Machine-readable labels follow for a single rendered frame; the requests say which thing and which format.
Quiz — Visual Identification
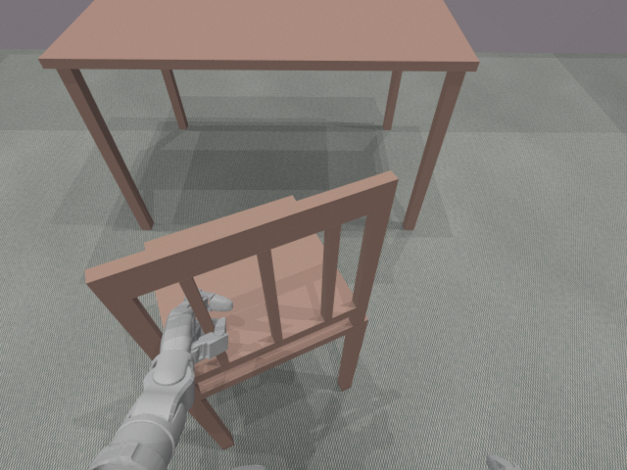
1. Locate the table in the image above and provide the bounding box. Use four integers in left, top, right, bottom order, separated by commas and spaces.
38, 0, 480, 230

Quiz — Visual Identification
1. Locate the left robot forearm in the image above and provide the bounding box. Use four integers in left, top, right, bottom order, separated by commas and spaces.
87, 350, 195, 470

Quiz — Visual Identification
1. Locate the chair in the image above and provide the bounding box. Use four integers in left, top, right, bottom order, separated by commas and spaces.
84, 170, 399, 450

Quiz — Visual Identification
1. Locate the robot left hand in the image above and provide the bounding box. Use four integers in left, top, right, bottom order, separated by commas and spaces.
160, 289, 233, 364

